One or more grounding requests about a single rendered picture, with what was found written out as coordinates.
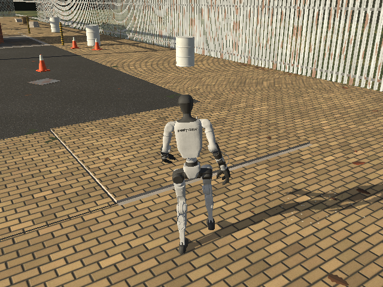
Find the left robot upper arm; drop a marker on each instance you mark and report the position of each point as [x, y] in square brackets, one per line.
[167, 136]

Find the robot right hand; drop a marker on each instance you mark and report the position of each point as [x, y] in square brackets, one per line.
[226, 175]

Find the left robot foot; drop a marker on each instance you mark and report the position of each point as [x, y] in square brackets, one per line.
[182, 248]

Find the robot left hand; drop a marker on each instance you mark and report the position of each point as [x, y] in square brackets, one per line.
[170, 156]

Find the robot right forearm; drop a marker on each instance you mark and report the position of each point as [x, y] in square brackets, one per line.
[219, 158]

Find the right robot thigh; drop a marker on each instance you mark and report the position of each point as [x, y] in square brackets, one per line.
[206, 174]

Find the robot left forearm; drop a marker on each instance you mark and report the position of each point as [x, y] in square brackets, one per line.
[163, 155]

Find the right robot upper arm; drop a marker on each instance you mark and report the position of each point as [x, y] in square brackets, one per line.
[206, 124]

